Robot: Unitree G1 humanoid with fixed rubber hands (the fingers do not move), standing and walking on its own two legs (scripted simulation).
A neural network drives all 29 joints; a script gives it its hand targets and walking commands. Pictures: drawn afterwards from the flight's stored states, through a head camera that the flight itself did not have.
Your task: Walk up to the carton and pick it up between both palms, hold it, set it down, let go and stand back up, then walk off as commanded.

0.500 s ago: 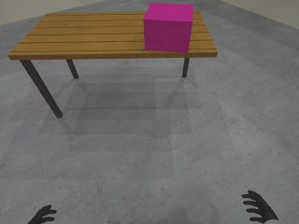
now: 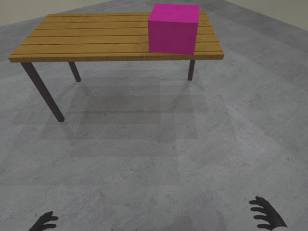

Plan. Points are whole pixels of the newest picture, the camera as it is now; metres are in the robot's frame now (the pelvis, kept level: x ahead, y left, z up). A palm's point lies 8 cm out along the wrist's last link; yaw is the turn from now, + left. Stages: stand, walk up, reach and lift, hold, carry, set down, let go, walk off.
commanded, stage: stand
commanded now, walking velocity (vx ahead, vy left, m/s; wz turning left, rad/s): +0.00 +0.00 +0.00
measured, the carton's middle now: (173, 28) +1.17 -0.09 -0.03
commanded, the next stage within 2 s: none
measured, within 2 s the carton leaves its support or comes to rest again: neither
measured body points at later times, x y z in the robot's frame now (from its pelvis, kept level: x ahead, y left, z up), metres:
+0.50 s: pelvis +0.00 +0.00 +0.00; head +0.00 -0.01 +0.45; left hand +0.11 +0.32 -0.08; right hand +0.16 -0.30 -0.09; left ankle +0.03 +0.12 -0.74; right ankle +0.02 -0.15 -0.74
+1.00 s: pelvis +0.00 +0.00 +0.00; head +0.00 -0.01 +0.45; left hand +0.11 +0.32 -0.08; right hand +0.16 -0.30 -0.09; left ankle +0.03 +0.12 -0.74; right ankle +0.02 -0.15 -0.74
